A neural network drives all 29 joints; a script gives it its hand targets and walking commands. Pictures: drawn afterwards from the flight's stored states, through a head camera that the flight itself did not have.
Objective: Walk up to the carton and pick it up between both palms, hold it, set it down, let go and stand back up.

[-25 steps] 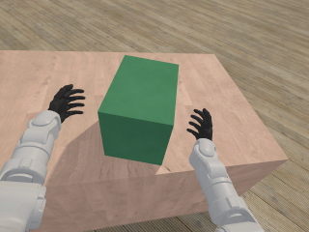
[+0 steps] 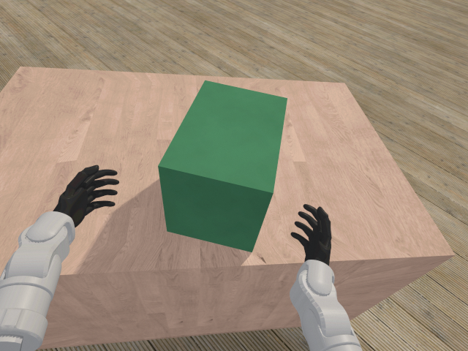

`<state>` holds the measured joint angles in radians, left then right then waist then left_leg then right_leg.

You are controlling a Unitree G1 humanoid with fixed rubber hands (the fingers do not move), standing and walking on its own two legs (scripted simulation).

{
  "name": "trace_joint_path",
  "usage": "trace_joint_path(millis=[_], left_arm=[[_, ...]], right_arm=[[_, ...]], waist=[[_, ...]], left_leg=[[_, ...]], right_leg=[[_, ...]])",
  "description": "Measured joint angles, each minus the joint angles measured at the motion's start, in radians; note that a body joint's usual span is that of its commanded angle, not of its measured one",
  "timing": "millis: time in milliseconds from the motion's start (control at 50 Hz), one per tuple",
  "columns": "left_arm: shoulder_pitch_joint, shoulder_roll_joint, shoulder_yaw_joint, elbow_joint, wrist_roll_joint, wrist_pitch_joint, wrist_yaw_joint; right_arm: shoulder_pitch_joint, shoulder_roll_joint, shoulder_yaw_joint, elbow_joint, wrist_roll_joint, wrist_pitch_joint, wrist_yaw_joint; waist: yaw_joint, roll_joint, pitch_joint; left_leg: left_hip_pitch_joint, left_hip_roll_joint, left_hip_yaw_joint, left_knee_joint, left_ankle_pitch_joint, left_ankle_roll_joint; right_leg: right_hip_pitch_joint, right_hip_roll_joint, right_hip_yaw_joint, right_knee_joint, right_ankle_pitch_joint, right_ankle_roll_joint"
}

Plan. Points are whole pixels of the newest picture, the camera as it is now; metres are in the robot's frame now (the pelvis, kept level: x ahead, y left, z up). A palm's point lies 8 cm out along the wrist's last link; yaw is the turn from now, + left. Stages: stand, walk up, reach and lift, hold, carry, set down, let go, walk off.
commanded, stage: set down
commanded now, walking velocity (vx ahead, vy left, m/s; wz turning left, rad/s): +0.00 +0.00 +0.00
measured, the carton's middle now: (227, 164) +0.52 +0.02 -0.01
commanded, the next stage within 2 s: none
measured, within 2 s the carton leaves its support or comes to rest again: neither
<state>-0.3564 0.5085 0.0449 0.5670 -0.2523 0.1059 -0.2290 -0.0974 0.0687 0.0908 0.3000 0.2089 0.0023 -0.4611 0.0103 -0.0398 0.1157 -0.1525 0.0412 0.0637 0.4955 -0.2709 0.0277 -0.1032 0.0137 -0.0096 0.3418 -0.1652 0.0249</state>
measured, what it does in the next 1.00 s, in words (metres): stands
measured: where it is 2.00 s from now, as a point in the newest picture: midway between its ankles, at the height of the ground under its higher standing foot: outside the picture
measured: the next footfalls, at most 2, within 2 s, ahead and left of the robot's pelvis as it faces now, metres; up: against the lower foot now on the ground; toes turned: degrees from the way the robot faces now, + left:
none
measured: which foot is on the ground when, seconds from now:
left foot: down 0.00-1.00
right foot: down 0.00-1.00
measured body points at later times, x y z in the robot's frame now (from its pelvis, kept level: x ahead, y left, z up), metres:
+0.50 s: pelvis +0.00 +0.00 -0.01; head +0.03 +0.04 +0.44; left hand +0.27 +0.30 +0.00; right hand +0.23 -0.13 -0.01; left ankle +0.00 +0.09 -0.74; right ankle +0.02 -0.14 -0.74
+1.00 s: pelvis +0.01 +0.02 -0.01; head +0.02 +0.05 +0.44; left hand +0.21 +0.30 -0.03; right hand +0.20 -0.13 -0.03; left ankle +0.00 +0.09 -0.74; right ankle +0.02 -0.14 -0.74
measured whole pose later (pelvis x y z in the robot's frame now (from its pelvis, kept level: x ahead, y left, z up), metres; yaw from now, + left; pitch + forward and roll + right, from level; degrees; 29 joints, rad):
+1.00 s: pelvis +0.01 +0.02 -0.01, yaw +0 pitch -8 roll -3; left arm 0.14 0.47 -0.01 0.33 -0.26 -0.06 -0.23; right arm 0.29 0.07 0.08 0.32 0.11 -0.29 -0.35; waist 0.08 0.01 0.18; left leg -0.11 0.03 0.07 0.57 -0.33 0.05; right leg -0.06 0.00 0.00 0.41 -0.23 0.01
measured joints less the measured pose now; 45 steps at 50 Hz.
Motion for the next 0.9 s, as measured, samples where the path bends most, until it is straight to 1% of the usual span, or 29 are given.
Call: trace_joint_path(millis=[220, 500, 560, 640, 740, 820, 900], left_arm=[[0.14, 0.004, 0.007, -0.088, 0.0, -0.049, -0.015], [0.283, -0.003, 0.006, -0.146, 0.003, -0.124, -0.032], [0.298, 0.014, -0.021, -0.154, -0.03, -0.125, -0.036], [0.321, 0.025, -0.039, -0.193, -0.05, -0.138, -0.031], [0.358, 0.018, -0.03, -0.216, -0.033, -0.147, -0.033], [0.393, 0.004, -0.021, -0.218, -0.021, -0.15, -0.033], [0.441, -0.015, -0.026, -0.225, -0.014, -0.152, -0.025]], right_arm=[[0.15, 0.028, 0.031, -0.02, -0.047, -0.113, -0.005], [0.297, 0.049, 0.053, 0.013, -0.092, -0.277, 0.003], [0.294, 0.049, 0.034, 0.009, -0.09, -0.27, 0.0], [0.281, 0.037, 0.014, -0.018, -0.07, -0.271, 0.004], [0.299, 0.029, 0.025, -0.015, -0.052, -0.284, 0.017], [0.335, 0.032, 0.029, 0.002, -0.062, -0.284, 0.033], [0.372, 0.026, 0.021, 0.01, -0.079, -0.285, 0.061]], waist=[[0.028, 0.006, 0.02], [0.057, 0.015, 0.043], [0.044, 0.016, 0.032], [0.043, 0.019, 0.028], [0.052, 0.027, 0.022], [0.062, 0.037, 0.035], [0.067, 0.044, 0.054]], left_leg=[[0.005, 0.007, -0.006, 0.031, -0.024, -0.004], [0.001, 0.011, -0.012, 0.079, -0.052, -0.002], [-0.039, 0.007, -0.02, 0.114, -0.062, 0.003], [-0.055, 0.004, -0.01, 0.13, -0.07, 0.012], [-0.024, 0.004, 0.005, 0.121, -0.075, 0.014], [0.013, 0.0, 0.008, 0.108, -0.076, 0.019], [0.036, -0.006, 0.01, 0.093, -0.072, 0.023]], right_leg=[[0.008, 0.005, -0.007, 0.027, -0.022, -0.002], [0.01, 0.007, -0.015, 0.065, -0.046, 0.0], [-0.029, 0.001, -0.024, 0.104, -0.062, 0.002], [-0.052, -0.003, -0.014, 0.128, -0.07, 0.009], [-0.025, -0.003, 0.001, 0.116, -0.068, 0.008], [0.014, -0.006, 0.004, 0.098, -0.067, 0.004], [0.038, -0.011, 0.004, 0.083, -0.064, -0.005]])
